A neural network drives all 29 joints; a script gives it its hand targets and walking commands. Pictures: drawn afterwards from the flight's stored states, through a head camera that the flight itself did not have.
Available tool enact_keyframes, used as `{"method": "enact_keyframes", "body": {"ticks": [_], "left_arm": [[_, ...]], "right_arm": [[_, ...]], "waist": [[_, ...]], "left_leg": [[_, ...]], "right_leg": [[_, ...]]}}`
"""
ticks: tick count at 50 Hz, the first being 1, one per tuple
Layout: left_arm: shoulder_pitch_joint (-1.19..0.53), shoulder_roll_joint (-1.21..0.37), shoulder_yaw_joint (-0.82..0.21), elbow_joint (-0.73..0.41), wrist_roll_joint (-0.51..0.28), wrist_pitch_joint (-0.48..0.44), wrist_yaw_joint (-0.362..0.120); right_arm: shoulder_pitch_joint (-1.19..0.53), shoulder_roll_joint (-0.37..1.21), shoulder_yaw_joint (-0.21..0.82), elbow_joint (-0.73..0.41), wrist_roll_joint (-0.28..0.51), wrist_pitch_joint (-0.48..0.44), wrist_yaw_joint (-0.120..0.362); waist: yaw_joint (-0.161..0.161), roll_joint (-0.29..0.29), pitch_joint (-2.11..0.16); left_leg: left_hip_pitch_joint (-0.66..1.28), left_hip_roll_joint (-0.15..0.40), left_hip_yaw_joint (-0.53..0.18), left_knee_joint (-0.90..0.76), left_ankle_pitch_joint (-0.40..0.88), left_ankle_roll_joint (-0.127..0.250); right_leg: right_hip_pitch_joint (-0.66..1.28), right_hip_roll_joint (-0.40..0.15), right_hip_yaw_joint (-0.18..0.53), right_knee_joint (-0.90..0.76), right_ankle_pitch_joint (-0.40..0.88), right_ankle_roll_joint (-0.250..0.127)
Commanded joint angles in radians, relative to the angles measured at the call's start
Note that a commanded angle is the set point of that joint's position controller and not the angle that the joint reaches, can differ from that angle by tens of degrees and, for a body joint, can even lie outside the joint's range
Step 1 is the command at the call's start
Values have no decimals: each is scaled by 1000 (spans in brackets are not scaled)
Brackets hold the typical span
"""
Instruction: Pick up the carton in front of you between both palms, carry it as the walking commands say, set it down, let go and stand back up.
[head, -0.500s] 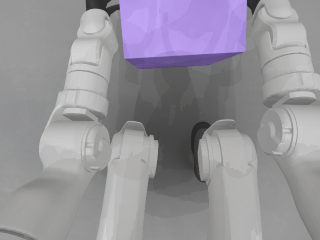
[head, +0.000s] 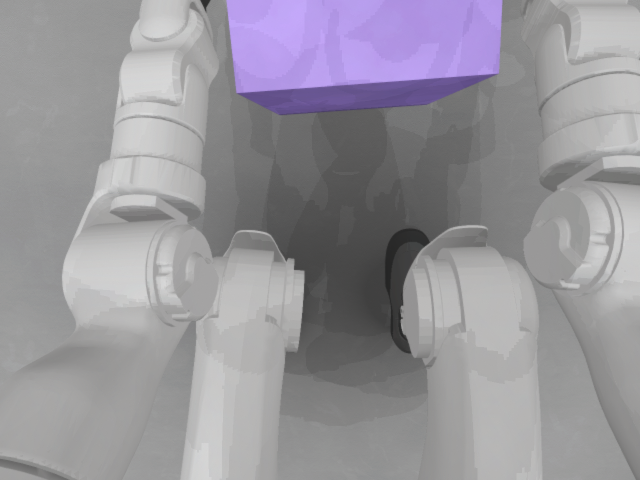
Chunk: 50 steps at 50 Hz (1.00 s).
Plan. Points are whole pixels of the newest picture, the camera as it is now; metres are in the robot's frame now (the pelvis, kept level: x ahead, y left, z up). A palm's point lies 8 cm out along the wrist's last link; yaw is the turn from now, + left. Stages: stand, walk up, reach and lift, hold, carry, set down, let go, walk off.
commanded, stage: set down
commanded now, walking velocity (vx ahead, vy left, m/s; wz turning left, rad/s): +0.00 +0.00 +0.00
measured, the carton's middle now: (353, 0) +0.55 -0.04 -0.24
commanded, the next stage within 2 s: let go in 1.56 s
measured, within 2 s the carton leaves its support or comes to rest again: neither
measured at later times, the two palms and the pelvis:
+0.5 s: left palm out of the picture +0.55 +0.15 -0.19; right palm out of the picture +0.54 -0.24 -0.20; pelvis +0.00 +0.00 -0.01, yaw +0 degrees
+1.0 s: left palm out of the picture +0.56 +0.14 -0.02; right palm out of the picture +0.56 -0.24 -0.03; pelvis +0.00 -0.01 +0.08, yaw +0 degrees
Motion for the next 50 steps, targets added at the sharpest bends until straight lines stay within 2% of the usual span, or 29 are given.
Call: {"method": "enact_keyframes", "body": {"ticks": [1, 3, 4, 5, 7, 10, 12, 14, 15, 16, 19, 21, 23, 24, 25, 26, 27, 29, 30, 32, 34, 35, 36, 37, 39, 42, 43, 44, 50], "left_arm": [[-417, -682, -264, -10, -29, 17, -215], [-437, -644, -283, 45, -25, 24, -213], [-388, -606, -247, 53, -4, 24, -202], [-390, -644, -232, 40, -20, 23, -215], [-371, -592, -214, 78, 10, 21, -207], [-364, -505, -241, 24, -31, -1, -176], [-299, -283, -123, 47, 39, -20, -128], [-246, -17, -131, 6, -6, -53, -39], [-225, 168, -37, 5, -14, -76, 11], [-275, 247, -88, 28, -36, -89, 40], [-306, 240, -204, 23, -198, -98, 63], [-288, 259, -217, 70, -256, -107, 55], [-356, 239, -296, 6, -298, -107, 45], [-356, 288, -257, -78, -264, -120, 55], [-366, 280, -323, -87, -318, -126, 57], [-310, 304, -303, -66, -296, -127, 61], [-297, 258, -311, -64, -314, -100, 65], [-209, 259, -295, -54, -297, -87, 72], [-226, 267, -314, -54, -283, -75, 74], [-251, 324, -225, -194, -262, -66, 88], [-270, 316, -226, -276, -243, -27, 98], [-198, 264, -220, -201, -232, -6, 95], [-242, 218, -228, -189, -246, 7, 92], [-203, 217, -210, -136, -230, 5, 91], [-140, 195, -181, -128, -187, -8, 75], [-154, 142, -177, -148, -176, -18, 69], [-143, 205, -125, -85, -132, -24, 66], [-175, 231, -124, -136, -121, -22, 69], [-172, 168, -151, -228, -133, 10, 83]], "right_arm": [[-270, 663, 216, 40, 2, 39, 186], [-235, 682, 182, 92, -1, 44, 194], [-251, 675, 183, 101, -10, 50, 192], [-211, 662, 138, 91, -57, 54, 194], [-241, 622, 188, 58, 2, 31, 188], [-203, 479, 124, 97, -34, 21, 158], [-208, 265, 96, 96, -55, -10, 100], [-151, -27, 37, 83, -27, -58, 10], [-127, -180, 66, 61, 4, -79, -45], [-232, -306, 3, 63, 29, -101, -70], [-363, -368, 149, -41, 199, -160, -109], [-399, -291, 269, -88, 309, -167, -97], [-353, -322, 247, 19, 293, -161, -97], [-372, -364, 205, -59, 292, -158, -94], [-323, -334, 229, -32, 309, -160, -92], [-289, -346, 262, -12, 341, -141, -85], [-248, -334, 276, -10, 344, -136, -81], [-246, -326, 272, -40, 358, -119, -82], [-280, -334, 258, -41, 337, -107, -84], [-282, -315, 287, -177, 357, -79, -83], [-292, -352, 251, -240, 323, -57, -96], [-269, -300, 244, -207, 317, -33, -95], [-217, -312, 261, -124, 302, -23, -91], [-227, -267, 274, -95, 298, -20, -88], [-147, -285, 180, -72, 230, -25, -87], [-121, -280, 90, -42, 136, -43, -86], [-194, -269, 112, -93, 143, -36, -90], [-185, -267, 113, -111, 176, -46, -82], [-141, -246, 141, -165, 181, -16, -65]], "waist": [[-31, 18, -749], [-69, 6, -758], [24, 37, -701], [-52, -26, -711], [-1, 7, -726], [-84, 31, -733], [-1, -7, -717], [-79, -1, -821], [19, -60, -862], [-1, 19, -872], [-10, -7, -1083], [29, -126, -1136], [-26, -123, -1178], [17, -41, -1253], [-71, -11, -1400], [51, 17, -1419], [-7, -21, -1379], [30, -90, -1410], [-20, -79, -1423], [86, -133, -1592], [-5, -109, -1654], [57, -119, -1525], [0, -74, -1412], [81, -108, -1380], [27, -22, -1300], [-43, -48, -1271], [41, -106, -1264], [7, -80, -1303], [41, -73, -1518]], "left_leg": [[171, -5, 98, -212, 147, 57], [186, 7, 105, -205, 141, 57], [180, 10, 106, -218, 141, 56], [138, -7, 98, -222, 116, 69], [186, 12, 110, -186, 151, 63], [259, 12, 86, -196, 162, 41], [249, 26, 113, -207, 165, 43], [327, 49, 109, -195, 189, 25], [365, 42, 130, -192, 226, 11], [347, 64, 112, -177, 239, -7], [386, 95, 79, -152, 332, 2], [361, 93, 87, -148, 394, 14], [363, 100, 63, -160, 419, 18], [433, 104, 62, -141, 476, 17], [482, 99, 110, -128, 495, -1], [528, 100, 106, -143, 497, 11], [484, 106, 100, -151, 481, 13], [475, 95, 98, -170, 436, 31], [443, 105, 101, -186, 411, 17], [544, 83, 124, -215, 424, 44], [565, 87, 131, -250, 395, 31], [519, 76, 136, -280, 353, 51], [480, 74, 154, -287, 296, 39], [477, 76, 144, -312, 305, 39], [467, 85, 136, -321, 286, 26], [442, 72, 114, -405, 296, 23], [436, 76, 95, -397, 326, 43], [469, 80, 113, -412, 308, 37], [617, 54, 149, -573, 344, 22]], "right_leg": [[493, 56, -58, -148, 187, -64], [503, 60, -50, -159, 213, -66], [442, 55, -35, -153, 196, -63], [477, 53, -79, -145, 180, -53], [427, 50, -49, -145, 173, -52], [479, 39, -56, -133, 207, -50], [446, 45, -62, -148, 136, -40], [533, 38, -80, -145, 213, -35], [520, 16, -82, -134, 210, -14], [576, 1, -51, -123, 238, -25], [699, -15, -54, -83, 383, -13], [753, -36, -53, -60, 464, 1], [746, -28, -51, -88, 461, -6], [685, -28, -29, -66, 481, -11], [821, -3, -42, -86, 576, -15], [824, -25, -21, -74, 539, -16], [817, -29, -50, -57, 559, -20], [849, -16, -49, -101, 512, -17], [893, -11, -41, -122, 527, -11], [939, -14, -50, -140, 479, 3], [1025, 0, -57, -183, 482, -18], [898, 3, -64, -208, 407, -5], [869, 1, -54, -278, 326, -32], [822, -4, -47, -262, 313, -20], [744, 1, -50, -314, 287, -22], [698, 19, -92, -347, 315, -22], [664, 2, -64, -358, 301, -14], [716, 9, -79, -387, 314, -13], [916, 32, -93, -513, 375, -13]]}}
